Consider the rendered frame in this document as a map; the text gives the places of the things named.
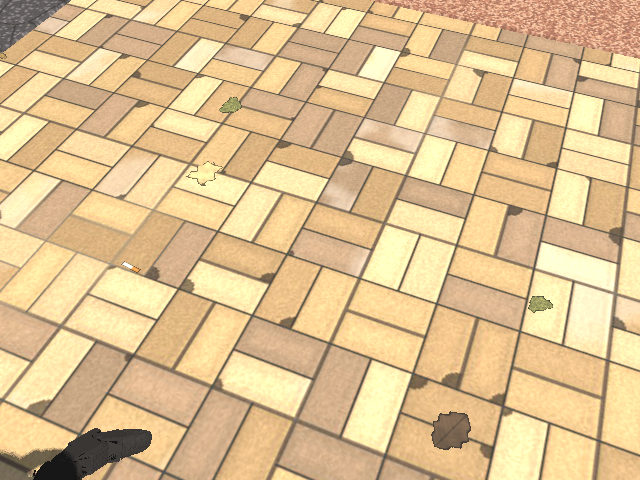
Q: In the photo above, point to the left robot hand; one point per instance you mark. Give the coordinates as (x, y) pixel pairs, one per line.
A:
(91, 451)

